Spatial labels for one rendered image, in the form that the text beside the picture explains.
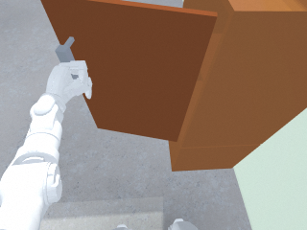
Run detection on left robot shin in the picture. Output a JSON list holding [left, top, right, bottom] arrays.
[[117, 224, 128, 228]]

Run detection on handle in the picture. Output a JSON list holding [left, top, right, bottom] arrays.
[[55, 36, 79, 80]]

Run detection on left robot hand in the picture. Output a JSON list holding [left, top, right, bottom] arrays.
[[45, 60, 92, 104]]

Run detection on left robot upper arm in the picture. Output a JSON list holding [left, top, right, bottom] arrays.
[[0, 162, 62, 230]]

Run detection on cupboard door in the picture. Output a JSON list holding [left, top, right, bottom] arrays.
[[40, 0, 218, 142]]

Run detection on left robot forearm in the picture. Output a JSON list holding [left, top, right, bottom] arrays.
[[0, 93, 66, 206]]

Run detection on right robot shin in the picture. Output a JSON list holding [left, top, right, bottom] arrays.
[[173, 218, 183, 224]]

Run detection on robot shin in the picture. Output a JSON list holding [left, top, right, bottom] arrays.
[[173, 218, 183, 224], [117, 224, 128, 228]]

